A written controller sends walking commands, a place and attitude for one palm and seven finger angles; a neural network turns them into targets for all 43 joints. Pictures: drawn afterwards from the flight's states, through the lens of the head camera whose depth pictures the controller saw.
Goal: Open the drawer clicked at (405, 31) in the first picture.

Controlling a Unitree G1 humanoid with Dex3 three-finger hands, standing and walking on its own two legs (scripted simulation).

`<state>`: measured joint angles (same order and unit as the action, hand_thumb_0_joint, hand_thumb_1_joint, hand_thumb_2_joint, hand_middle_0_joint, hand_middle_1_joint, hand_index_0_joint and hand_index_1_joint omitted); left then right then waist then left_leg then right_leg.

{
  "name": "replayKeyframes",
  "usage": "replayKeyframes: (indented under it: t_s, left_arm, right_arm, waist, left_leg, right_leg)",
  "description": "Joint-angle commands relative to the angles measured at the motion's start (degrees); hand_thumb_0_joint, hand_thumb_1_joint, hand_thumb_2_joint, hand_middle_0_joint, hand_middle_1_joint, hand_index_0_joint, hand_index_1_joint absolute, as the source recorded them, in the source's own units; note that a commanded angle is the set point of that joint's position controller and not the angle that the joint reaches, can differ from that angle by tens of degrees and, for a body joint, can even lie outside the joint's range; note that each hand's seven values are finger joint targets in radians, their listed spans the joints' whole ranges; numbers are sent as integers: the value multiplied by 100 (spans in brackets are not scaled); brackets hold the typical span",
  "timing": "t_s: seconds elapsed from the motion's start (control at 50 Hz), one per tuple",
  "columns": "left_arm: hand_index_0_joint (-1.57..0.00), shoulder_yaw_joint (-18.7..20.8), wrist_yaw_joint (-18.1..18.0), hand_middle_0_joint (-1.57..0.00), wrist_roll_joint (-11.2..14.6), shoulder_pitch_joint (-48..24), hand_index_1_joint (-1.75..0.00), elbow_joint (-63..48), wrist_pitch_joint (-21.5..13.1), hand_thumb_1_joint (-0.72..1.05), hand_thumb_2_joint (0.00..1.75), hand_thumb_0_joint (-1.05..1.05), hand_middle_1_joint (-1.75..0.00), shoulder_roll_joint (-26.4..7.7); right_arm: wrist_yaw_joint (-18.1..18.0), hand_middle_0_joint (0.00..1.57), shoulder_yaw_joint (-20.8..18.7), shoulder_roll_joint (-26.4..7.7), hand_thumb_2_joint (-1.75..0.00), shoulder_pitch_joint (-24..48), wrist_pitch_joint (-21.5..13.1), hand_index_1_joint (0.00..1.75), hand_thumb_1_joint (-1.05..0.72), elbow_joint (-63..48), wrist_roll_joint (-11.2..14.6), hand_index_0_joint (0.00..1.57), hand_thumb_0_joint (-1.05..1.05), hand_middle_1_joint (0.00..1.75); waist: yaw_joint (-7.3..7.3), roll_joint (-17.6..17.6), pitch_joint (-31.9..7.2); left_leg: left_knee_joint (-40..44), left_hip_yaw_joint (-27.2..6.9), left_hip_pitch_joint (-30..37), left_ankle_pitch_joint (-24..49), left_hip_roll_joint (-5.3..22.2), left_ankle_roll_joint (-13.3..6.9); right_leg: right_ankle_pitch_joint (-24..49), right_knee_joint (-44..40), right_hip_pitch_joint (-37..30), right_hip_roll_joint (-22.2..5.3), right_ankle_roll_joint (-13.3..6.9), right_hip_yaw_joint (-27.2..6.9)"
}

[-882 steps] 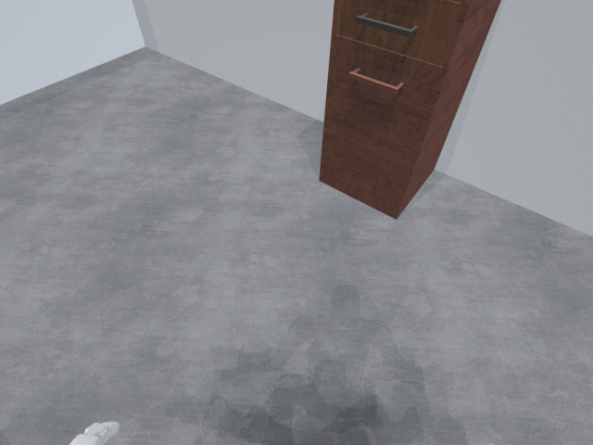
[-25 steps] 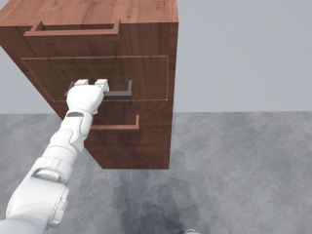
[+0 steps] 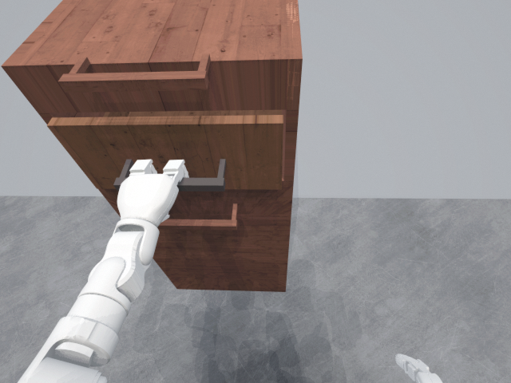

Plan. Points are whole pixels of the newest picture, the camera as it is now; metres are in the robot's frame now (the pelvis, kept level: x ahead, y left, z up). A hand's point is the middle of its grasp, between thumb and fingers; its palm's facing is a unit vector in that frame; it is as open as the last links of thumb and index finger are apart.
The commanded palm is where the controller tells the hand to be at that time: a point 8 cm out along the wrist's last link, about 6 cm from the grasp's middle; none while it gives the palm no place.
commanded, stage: pull the drawer open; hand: left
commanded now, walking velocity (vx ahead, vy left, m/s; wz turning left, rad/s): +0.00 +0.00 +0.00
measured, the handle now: (172, 175) +0.44 +0.18 +0.05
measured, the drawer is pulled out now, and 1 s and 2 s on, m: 0.03 0.12 0.27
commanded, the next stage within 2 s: none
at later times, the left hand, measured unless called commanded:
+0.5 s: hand (158, 215) +0.37 +0.19 +0.03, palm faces -0.05 -0.04 -1.00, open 5.2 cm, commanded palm +0.35 +0.19 +0.08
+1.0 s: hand (151, 261) +0.29 +0.18 +0.03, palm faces +0.03 -0.11 -0.99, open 5.6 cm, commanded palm +0.24 +0.19 +0.08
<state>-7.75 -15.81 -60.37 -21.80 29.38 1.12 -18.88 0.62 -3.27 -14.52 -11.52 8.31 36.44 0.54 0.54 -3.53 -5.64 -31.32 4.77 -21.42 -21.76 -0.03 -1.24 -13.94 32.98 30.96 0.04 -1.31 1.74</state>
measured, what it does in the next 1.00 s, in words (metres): stands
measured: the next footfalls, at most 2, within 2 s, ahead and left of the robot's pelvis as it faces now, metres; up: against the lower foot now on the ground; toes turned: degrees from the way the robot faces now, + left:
none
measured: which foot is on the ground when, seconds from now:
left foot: down 0.00-1.00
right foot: down 0.00-1.00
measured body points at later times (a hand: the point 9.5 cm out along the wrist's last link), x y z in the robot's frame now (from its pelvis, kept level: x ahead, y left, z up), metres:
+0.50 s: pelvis -0.01 -0.01 +0.00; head +0.05 -0.03 +0.44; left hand +0.37 +0.19 +0.08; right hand +0.14 -0.24 -0.14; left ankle -0.08 +0.10 -0.73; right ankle +0.02 -0.11 -0.73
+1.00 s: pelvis -0.01 +0.00 +0.00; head +0.03 -0.04 +0.45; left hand +0.28 +0.19 +0.08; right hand +0.16 -0.25 -0.12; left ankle -0.08 +0.10 -0.73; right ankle +0.02 -0.11 -0.73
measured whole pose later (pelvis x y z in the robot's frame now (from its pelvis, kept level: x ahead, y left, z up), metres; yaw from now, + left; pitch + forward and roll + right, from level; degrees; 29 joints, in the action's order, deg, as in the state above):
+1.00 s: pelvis -0.01 +0.00 +0.00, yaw -1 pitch +8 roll +1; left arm -8.2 -16.0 -59.8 1.4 6.3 3.9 -17.8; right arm 1.6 -2.9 -14.8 -9.6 6.3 35.1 0.1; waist 2.1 -3.9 -4.5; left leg -31.9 5.3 -17.7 -22.2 0.1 -0.8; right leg -14.7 34.7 28.1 0.3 -1.7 0.9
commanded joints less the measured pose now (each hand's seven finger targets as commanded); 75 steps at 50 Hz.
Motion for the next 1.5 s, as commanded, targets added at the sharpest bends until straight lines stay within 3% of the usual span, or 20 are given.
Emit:
replayKeyframes:
  t_s: [0.0,0.08,0.12,0.16,0.2,0.26,0.3,0.34,0.38,0.44,0.46,0.54,0.58,0.72,0.92,1.12,1.22,1.36,1.44,1.48]
  left_arm:
    - [-40,461,-152,-40,72,-814,-135,-1502,30,90,90,0,-135,-897]
    - [-40,455,-89,-40,131,-274,-135,-1963,57,90,90,0,-135,-829]
    - [-40,536,-80,-40,125,-11,-135,-2127,60,90,90,0,-135,-877]
    - [-40,355,-151,-40,-39,-1743,-135,-1871,92,90,90,0,-135,-1023]
    - [-40,417,-197,-40,-175,-1724,-135,-1289,161,90,90,0,-135,-1051]
    - [-40,154,-154,-40,-97,-2196,-135,-1401,171,90,90,0,-135,-870]
    - [-40,89,-79,-40,-17,-2273,-135,-1116,143,90,90,0,-135,-783]
    - [-40,316,-26,-40,25,-2350,-135,-867,38,90,90,0,-135,-1047]
    - [-40,61,13,-40,46,-2541,-135,-742,-77,90,90,0,-135,-750]
    - [-40,336,-18,-40,2,-2656,-135,-453,-265,90,90,0,-135,-1072]
    - [-40,273,-33,-40,12,-2597,-135,-549,-333,90,90,0,-135,-956]
    - [-40,438,-101,-40,78,-1579,-135,-730,-468,90,90,0,-135,-907]
    - [-40,343,-127,-40,115,-1306,-135,-1000,-471,90,90,0,-135,-743]
    - [-40,578,-229,-40,190,446,-135,-2176,-134,90,90,0,-135,-822]
    - [-40,274,-251,-40,108,1697,-135,-3565,235,90,90,0,-135,-505]
    - [-40,87,-197,-40,31,3331,-135,-4728,96,90,90,0,-135,-303]
    - [-40,447,-261,-40,31,3881,-135,-5085,-19,90,90,0,-135,-619]
    - [-40,555,-446,-40,130,5230,-135,-5673,-85,90,90,0,-135,-658]
    - [-40,976,-646,-40,206,6062,-135,-5885,-133,90,90,0,-135,-957]
    - [-40,856,-730,-40,222,6315,-135,-6076,-148,90,90,0,-135,-816]
  right_arm:
    - [-27,20,-195,-653,-90,163,-170,30,-90,-712,-46,20,0,30]
    - [9,20,-164,-623,-90,298,-204,30,-90,-815,-52,20,0,30]
    - [19,20,-149,-618,-90,353,-228,30,-90,-831,-68,20,0,30]
    - [-77,20,-102,-670,-90,314,-179,30,-90,-632,-65,20,0,30]
    - [-131,20,-124,-616,-90,200,-197,30,-90,-528,-77,20,0,30]
    - [-146,20,-150,-603,-90,112,-204,30,-90,-482,-96,20,0,30]
    - [-161,20,-146,-599,-90,79,-188,30,-90,-437,-87,20,0,30]
    - [-196,20,-144,-644,-90,43,-179,30,-90,-410,-97,20,0,30]
    - [-196,20,-134,-596,-90,43,-186,30,-90,-450,-91,20,0,30]
    - [-216,20,-153,-642,-90,-44,-190,30,-90,-428,-99,20,0,30]
    - [-200,20,-168,-607,-90,-69,-210,30,-90,-468,-116,20,0,30]
    - [-105,20,-208,-604,-90,16,-225,30,-90,-624,-93,20,0,30]
    - [-53,20,-211,-600,-90,70,-241,30,-90,-681,-72,20,0,30]
    - [55,20,-206,-638,-90,414,-309,30,-90,-900,-29,20,0,30]
    - [85,20,-92,-557,-90,797,-459,30,-90,-1026,-62,20,0,30]
    - [273,20,66,-342,-90,1059,-549,30,-90,-1208,-166,20,0,30]
    - [290,20,141,-317,-90,1121,-577,30,-90,-1243,-220,20,0,30]
    - [357,20,221,-337,-90,1162,-620,30,-90,-1424,-220,20,0,30]
    - [354,20,238,-420,-90,1194,-623,30,-90,-1508,-170,20,0,30]
    - [383,20,223,-412,-90,1131,-601,30,-90,-1545,-198,20,0,30]
  waist:
    - [229,408,-2151]
    - [295,348,-2104]
    - [309,514,-2062]
    - [-83,412,-1659]
    - [-12,410,-1700]
    - [-33,38,-2214]
    - [-82,228,-2138]
    - [-97,616,-2025]
    - [-122,572,-1864]
    - [-103,698,-1908]
    - [-36,514,-2084]
    - [180,466,-2124]
    - [197,501,-2037]
    - [395,489,-1910]
    - [382,351,-1431]
    - [509,400,-1187]
    - [543,449,-1110]
    - [629,357,-1111]
    - [696,319,-1196]
    - [681,385,-1158]
  left_leg:
    - [67,-222,331,3669,-36,84]
    - [47,-243,439,3927,-17,105]
    - [45,-222,401,3864,-25,92]
    - [32,-275,313,3234,-44,97]
    - [-7,-226,339,3128,-79,95]
    - [-112,-277,642,3785,-77,163]
    - [-149,-311,597,3715,-91,153]
    - [-82,-280,363,3268,-110,98]
    - [-39,-280,202,2975,-143,70]
    - [-61,-286,31,2677,-167,48]
    - [-41,-275,45,2694,-174,46]
    - [-10,-252,-32,2733,-151,56]
    - [50,-256,-92,2636,-125,53]
    - [196,-206,-63,2706,-49,69]
    - [178,-269,345,2863,23,125]
    - [-52,-293,504,3135,-26,127]
    - [-132,-253,354,2792,-81,104]
    - [-306,-264,198,2877,-24,139]
    - [-392,-253,-10,2845,13,179]
    - [-455,-256,-94,2824,32,167]
  right_leg:
    - [2901,114,-2233,1,-109,-139]
    - [3126,151,-2281,-13,-105,-124]
    - [3228,150,-2349,-20,-91,-136]
    - [2657,78,-1850,-14,-91,-118]
    - [2413,71,-1789,20,-125,-87]
    - [2817,178,-1902,-12,-132,-71]
    - [2767,168,-1843,5,-115,-50]
    - [2685,112,-1970,-12,-95,-85]
    - [2519,105,-1898,-34,-99,-61]
    - [2289,111,-1895,-33,-96,-112]
    - [2304,133,-1986,-53,-105,-121]
    - [2243,134,-2099,-22,-140,-157]
    - [2134,129,-2077,-16,-144,-137]
    - [2091,80,-2298,-3,-151,-211]
    - [1839,88,-1959,41,-144,-138]
    - [2164,241,-1947,51,-119,-153]
    - [2379,253,-2063,35,-96,-317]
    - [2692,391,-2051,-10,-60,-416]
    - [2918,482,-2113,-9,-65,-570]
    - [2892,556,-2005,-45,-42,-519]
